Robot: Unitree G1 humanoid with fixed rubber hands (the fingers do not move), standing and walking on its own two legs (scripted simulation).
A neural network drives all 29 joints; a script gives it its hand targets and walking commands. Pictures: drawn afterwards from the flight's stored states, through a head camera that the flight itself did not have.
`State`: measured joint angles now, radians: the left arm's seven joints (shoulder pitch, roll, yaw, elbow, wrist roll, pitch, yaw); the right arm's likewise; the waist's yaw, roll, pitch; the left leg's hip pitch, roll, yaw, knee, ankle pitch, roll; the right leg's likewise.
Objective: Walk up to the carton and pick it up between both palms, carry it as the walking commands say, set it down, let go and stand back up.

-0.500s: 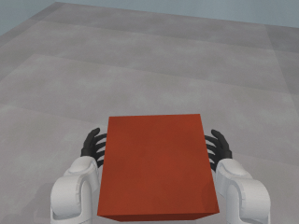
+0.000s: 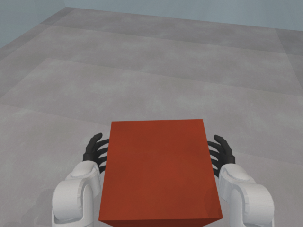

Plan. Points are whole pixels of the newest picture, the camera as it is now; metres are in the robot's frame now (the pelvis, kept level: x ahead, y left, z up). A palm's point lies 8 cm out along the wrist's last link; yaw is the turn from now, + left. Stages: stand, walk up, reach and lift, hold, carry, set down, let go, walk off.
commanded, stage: carry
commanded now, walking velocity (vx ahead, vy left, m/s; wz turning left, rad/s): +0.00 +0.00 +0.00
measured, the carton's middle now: (158, 179) +0.25 +0.00 +0.01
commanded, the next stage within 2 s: none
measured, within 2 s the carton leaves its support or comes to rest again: neither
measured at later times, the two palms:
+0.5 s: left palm (96, 176) +0.22 +0.13 +0.11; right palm (246, 193) +0.19 -0.17 +0.10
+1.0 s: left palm (107, 180) +0.21 +0.11 +0.09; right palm (254, 191) +0.20 -0.19 +0.09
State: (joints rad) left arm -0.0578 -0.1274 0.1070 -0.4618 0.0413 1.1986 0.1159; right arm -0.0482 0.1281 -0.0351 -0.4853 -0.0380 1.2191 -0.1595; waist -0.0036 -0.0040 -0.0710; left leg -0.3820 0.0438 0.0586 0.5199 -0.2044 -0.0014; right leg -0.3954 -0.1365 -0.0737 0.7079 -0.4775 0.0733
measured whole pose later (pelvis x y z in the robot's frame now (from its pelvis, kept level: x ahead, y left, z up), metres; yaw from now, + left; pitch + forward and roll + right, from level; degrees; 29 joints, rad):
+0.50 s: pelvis -0.04 +0.00 +0.00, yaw -4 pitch +2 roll -1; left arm -0.06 -0.13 0.11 -0.47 0.04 1.24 0.13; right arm -0.05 0.13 -0.03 -0.48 -0.04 1.25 -0.15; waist 0.00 0.03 -0.13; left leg -0.38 0.10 0.11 0.53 -0.18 0.00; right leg -0.30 0.00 -0.07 0.54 -0.28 0.03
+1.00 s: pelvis -0.04 -0.03 +0.00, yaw -3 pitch +5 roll +0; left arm -0.06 -0.13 0.10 -0.47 0.04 1.20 0.13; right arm -0.05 0.13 -0.03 -0.48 -0.05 1.21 -0.15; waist 0.00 0.01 -0.12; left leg -0.36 0.08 0.11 0.55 -0.26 -0.02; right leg -0.35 0.02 -0.12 0.53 -0.26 -0.07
